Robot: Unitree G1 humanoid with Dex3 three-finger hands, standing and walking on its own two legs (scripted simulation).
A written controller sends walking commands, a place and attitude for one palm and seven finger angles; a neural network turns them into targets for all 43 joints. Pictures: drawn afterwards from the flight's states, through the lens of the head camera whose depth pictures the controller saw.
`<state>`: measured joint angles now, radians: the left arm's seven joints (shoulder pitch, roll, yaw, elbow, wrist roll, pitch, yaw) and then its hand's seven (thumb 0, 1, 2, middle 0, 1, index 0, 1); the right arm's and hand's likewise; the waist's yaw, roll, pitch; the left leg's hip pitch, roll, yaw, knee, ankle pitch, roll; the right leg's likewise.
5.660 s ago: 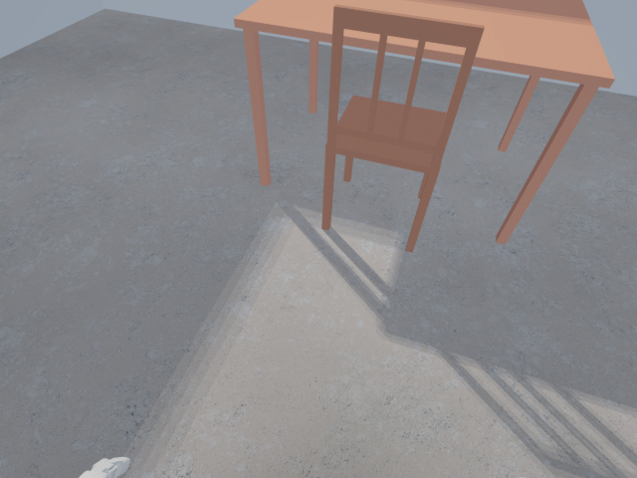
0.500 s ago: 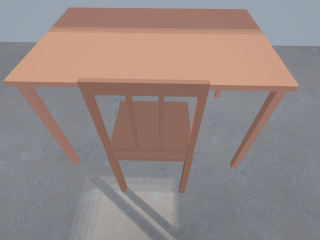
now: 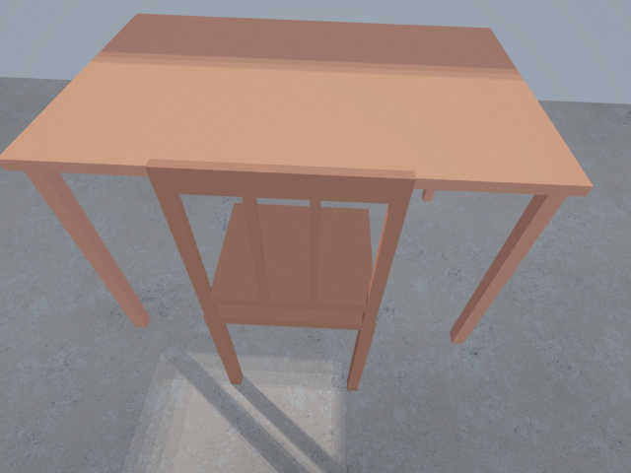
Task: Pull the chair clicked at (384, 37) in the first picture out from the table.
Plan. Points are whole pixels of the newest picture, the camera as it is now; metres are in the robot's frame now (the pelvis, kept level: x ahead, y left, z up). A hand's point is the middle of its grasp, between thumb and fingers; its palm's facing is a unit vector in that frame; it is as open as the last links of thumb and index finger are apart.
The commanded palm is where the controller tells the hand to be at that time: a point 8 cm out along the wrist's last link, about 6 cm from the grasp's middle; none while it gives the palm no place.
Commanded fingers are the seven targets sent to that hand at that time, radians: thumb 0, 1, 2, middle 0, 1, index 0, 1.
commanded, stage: look again from close up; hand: left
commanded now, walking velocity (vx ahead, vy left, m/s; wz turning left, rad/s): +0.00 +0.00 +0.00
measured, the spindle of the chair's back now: (258, 253) +0.50 +0.14 -0.09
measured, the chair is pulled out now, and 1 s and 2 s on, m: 0.00 0.00 0.00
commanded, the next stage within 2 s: shuffle to correct the standing spot in 1.04 s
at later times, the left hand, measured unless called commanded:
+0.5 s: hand out of the picture +0.01 +0.24 -0.18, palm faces +0.00 -0.98 -0.19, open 7.4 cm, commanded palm none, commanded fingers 0.00 0.90 0.90 -0.20 -0.30 -0.20 -0.30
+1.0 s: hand out of the picture -0.10 +0.24 -0.18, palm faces +0.00 -0.99 -0.16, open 7.4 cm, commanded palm none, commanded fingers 0.00 0.90 0.90 -0.20 -0.30 -0.20 -0.30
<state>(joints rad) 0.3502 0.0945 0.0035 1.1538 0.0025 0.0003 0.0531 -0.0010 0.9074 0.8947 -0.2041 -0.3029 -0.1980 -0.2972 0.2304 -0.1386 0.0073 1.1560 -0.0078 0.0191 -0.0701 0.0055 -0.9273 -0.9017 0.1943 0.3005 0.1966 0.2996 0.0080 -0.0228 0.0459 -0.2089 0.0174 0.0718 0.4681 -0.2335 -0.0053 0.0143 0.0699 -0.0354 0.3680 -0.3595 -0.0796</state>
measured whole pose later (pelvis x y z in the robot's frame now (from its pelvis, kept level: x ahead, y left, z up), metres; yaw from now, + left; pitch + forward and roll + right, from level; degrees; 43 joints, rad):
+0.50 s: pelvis -0.03 +0.07 -0.01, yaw -1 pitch -1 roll -1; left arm 0.29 0.18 0.00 1.00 0.02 0.00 0.05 0.00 0.91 0.89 -0.20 -0.30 -0.20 -0.30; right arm 0.28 -0.16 0.01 1.04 -0.02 0.00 -0.03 0.01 -0.94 -0.90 0.20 0.30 0.20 0.30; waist -0.01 -0.02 0.02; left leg -0.31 -0.05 0.07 0.57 -0.26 0.09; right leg -0.12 0.01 0.00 0.52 -0.40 -0.01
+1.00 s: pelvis -0.03 +0.08 +0.00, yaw -1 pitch +1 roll +0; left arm 0.40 0.16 -0.02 1.12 0.02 0.00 0.04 0.00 0.91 0.89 -0.20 -0.30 -0.20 -0.30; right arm 0.24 -0.16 0.01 1.10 0.00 -0.01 -0.02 0.00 -0.92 -0.90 0.20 0.30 0.20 0.30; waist 0.02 -0.05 0.02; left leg -0.27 -0.10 0.08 0.39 -0.15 0.12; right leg -0.12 -0.03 0.00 0.44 -0.33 0.03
